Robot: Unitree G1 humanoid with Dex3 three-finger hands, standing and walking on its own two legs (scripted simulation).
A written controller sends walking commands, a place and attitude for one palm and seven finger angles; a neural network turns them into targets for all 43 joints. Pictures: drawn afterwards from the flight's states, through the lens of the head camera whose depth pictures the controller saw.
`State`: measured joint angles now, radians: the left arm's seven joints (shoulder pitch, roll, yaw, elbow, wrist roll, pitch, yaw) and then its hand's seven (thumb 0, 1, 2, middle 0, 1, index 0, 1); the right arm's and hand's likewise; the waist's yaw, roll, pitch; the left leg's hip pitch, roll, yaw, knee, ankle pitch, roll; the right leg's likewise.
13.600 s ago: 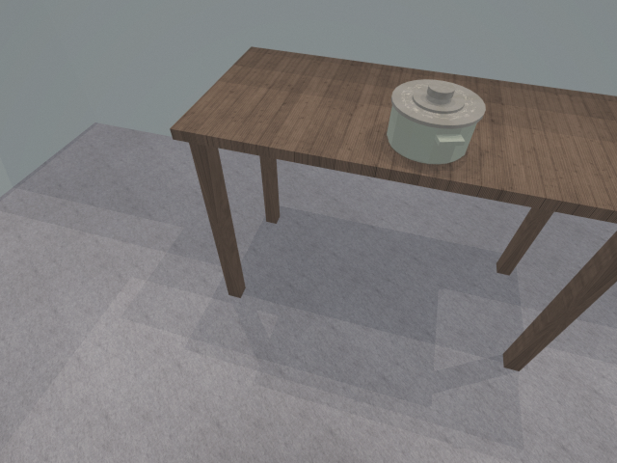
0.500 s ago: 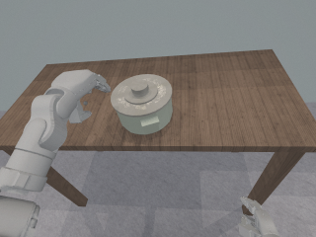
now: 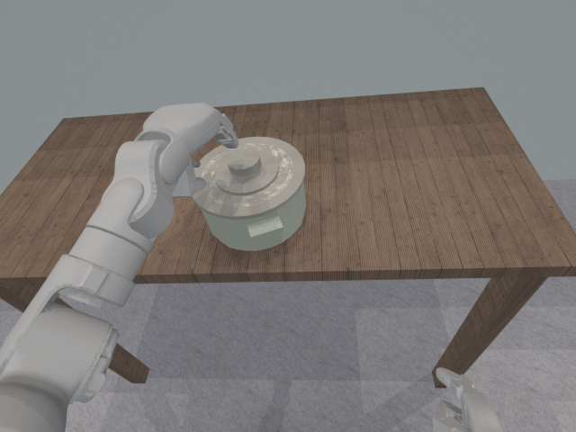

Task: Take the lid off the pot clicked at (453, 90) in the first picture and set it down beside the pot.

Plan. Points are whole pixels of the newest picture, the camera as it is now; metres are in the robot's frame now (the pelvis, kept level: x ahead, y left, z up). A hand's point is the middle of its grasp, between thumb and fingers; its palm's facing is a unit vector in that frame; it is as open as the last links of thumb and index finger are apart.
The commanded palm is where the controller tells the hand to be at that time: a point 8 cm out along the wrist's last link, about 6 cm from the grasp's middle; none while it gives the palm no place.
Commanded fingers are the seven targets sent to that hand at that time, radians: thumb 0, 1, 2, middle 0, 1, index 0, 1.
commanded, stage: move the open hand above the knob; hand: left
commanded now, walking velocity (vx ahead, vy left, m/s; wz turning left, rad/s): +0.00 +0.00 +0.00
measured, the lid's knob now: (244, 161) +0.50 +0.09 +0.11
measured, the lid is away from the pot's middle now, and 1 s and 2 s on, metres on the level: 0.00 0.00 0.00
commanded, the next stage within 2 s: lower the open fingers around the knob in 1.76 s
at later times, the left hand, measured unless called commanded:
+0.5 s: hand (227, 140) +0.48 +0.10 +0.17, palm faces -0.25 -0.04 -0.97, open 10.0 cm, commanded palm +0.46 +0.10 +0.24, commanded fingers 0.00 -0.32 1.51 -0.85 -0.08 -0.85 -0.08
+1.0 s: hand (229, 138) +0.47 +0.09 +0.18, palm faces -0.20 -0.04 -0.98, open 10.0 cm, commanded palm +0.45 +0.10 +0.24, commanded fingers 0.00 -0.32 1.51 -0.85 -0.08 -0.85 -0.08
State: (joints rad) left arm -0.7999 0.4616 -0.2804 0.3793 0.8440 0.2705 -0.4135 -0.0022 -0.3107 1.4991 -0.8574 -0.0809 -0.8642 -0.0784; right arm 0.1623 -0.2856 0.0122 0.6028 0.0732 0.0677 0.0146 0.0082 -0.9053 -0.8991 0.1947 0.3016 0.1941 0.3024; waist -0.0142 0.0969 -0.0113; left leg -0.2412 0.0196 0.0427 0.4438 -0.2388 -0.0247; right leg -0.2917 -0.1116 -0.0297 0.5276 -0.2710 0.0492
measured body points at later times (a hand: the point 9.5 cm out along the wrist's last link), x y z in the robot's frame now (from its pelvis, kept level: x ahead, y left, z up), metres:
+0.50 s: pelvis +0.01 +0.00 +0.00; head +0.04 -0.05 +0.45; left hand +0.48 +0.10 +0.23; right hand +0.12 -0.25 -0.14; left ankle -0.01 +0.14 -0.74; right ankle +0.00 -0.15 -0.74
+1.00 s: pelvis +0.01 +0.01 +0.00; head +0.03 -0.04 +0.45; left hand +0.48 +0.09 +0.24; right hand +0.14 -0.24 -0.13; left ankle -0.01 +0.14 -0.74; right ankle +0.00 -0.15 -0.74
